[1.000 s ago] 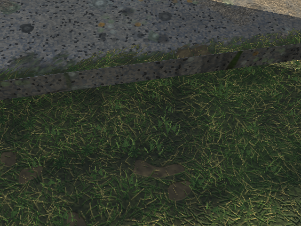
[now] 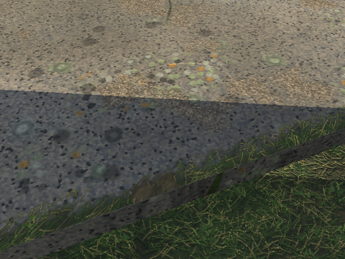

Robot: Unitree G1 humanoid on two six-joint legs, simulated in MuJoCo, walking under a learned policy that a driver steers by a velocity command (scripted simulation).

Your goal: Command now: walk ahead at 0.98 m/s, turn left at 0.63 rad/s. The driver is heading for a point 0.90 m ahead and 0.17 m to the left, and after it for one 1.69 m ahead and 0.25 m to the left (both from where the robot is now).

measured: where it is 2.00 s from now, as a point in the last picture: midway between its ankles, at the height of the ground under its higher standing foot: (130, 131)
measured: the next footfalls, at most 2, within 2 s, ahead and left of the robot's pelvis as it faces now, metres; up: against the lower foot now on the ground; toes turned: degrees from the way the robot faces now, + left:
left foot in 0.12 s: +0.33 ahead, +0.05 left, +0.00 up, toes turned +7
right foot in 0.52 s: +0.66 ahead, -0.09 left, +0.00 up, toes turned +29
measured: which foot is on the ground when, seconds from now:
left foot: up 0.00-0.10, down 0.12-0.54, up 0.56-0.86, down 0.88-1.00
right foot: down 0.00-0.10, up 0.12-0.50, down 0.52-0.90, up 0.92-1.00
